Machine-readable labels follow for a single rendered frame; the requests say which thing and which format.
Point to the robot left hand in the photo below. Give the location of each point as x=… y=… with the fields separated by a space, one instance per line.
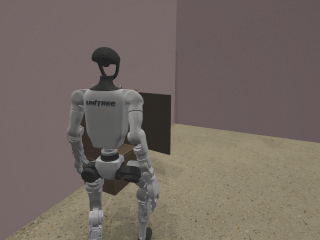
x=78 y=163

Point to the right robot upper arm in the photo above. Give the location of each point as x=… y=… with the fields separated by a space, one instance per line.
x=135 y=115

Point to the left robot upper arm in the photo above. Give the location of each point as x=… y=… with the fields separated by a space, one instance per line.
x=76 y=114

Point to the right robot foot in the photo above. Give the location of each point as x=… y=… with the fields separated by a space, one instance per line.
x=148 y=234

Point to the robot right hand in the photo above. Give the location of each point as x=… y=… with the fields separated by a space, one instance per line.
x=151 y=190

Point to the right robot forearm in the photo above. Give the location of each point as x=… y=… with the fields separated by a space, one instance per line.
x=143 y=159

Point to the left robot forearm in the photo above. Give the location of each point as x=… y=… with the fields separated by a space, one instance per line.
x=76 y=146

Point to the cupboard door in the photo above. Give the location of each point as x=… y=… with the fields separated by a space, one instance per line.
x=156 y=122

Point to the robot left shin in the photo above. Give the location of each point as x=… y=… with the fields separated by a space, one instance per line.
x=95 y=233

